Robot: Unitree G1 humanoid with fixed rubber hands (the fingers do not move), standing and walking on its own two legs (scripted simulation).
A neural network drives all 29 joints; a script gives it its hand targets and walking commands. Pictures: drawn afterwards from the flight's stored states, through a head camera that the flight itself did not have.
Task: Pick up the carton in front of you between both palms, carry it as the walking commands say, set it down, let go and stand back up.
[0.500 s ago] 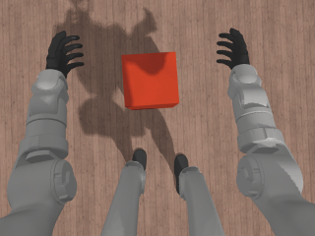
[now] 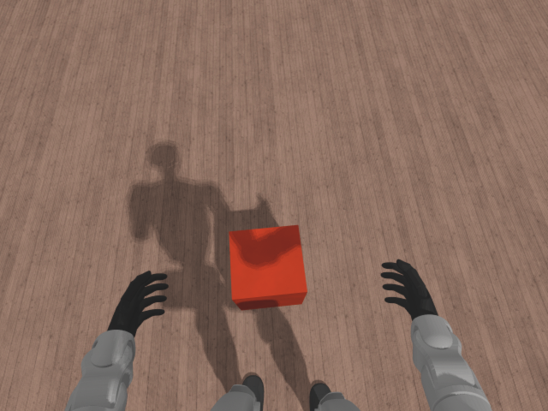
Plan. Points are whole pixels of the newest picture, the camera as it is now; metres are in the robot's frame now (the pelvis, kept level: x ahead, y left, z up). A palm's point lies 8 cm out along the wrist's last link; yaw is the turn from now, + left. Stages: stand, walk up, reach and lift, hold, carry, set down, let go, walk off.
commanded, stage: let go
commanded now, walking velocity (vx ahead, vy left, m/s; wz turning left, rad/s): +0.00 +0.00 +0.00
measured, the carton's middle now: (267, 270) +0.45 +0.05 -0.63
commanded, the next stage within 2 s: stand in 0.72 s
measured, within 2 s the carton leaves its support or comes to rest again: neither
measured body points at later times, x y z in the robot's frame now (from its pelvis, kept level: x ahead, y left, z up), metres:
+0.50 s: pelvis +0.01 -0.03 +0.02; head +0.02 -0.02 +0.47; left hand +0.18 +0.20 -0.06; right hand +0.18 -0.26 -0.05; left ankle +0.00 +0.10 -0.72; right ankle -0.01 -0.13 -0.72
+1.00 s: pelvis +0.03 +0.00 +0.02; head +0.04 +0.02 +0.47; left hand +0.18 +0.28 -0.07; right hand +0.17 -0.29 -0.06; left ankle +0.00 +0.10 -0.72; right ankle -0.01 -0.13 -0.72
